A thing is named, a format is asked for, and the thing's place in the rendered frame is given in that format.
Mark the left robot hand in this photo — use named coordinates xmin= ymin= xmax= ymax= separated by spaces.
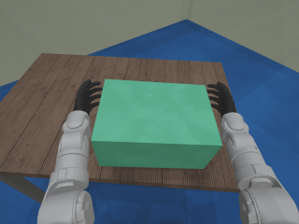
xmin=73 ymin=79 xmax=102 ymax=116

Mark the carton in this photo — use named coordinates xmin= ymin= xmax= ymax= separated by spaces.
xmin=91 ymin=78 xmax=223 ymax=169

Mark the robot left upper arm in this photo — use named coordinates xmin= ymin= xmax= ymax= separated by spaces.
xmin=38 ymin=189 xmax=95 ymax=224

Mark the table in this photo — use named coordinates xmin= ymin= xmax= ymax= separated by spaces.
xmin=0 ymin=53 xmax=241 ymax=203

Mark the robot right forearm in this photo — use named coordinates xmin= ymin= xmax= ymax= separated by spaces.
xmin=221 ymin=112 xmax=299 ymax=218

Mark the right robot hand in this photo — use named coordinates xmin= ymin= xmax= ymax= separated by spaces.
xmin=206 ymin=82 xmax=237 ymax=118

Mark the robot right upper arm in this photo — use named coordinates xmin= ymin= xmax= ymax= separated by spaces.
xmin=238 ymin=187 xmax=299 ymax=224

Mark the robot left forearm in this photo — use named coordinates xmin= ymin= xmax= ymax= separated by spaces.
xmin=37 ymin=110 xmax=92 ymax=224

